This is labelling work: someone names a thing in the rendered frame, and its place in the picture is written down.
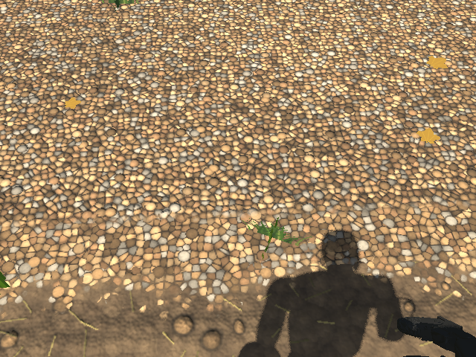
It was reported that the right robot hand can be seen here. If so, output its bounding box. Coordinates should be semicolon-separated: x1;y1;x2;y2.
397;316;476;357

